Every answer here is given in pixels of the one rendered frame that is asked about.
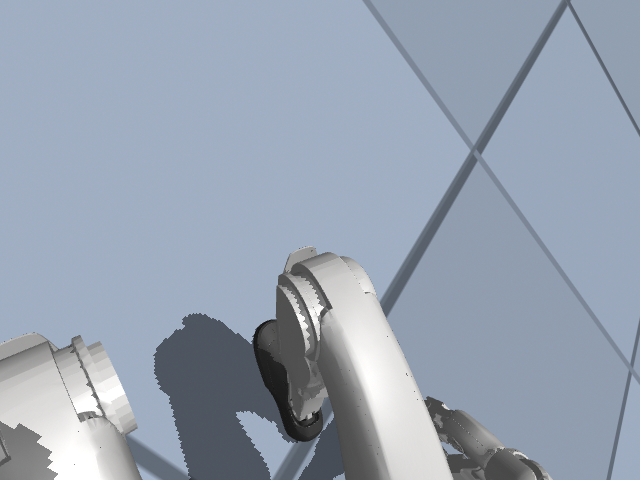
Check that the right robot arm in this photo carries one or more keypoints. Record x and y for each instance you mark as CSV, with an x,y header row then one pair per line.
x,y
512,464

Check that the right robot foot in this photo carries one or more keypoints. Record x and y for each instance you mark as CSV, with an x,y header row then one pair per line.
x,y
274,376

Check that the right robot hand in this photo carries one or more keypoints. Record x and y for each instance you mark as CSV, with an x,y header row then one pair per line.
x,y
466,435

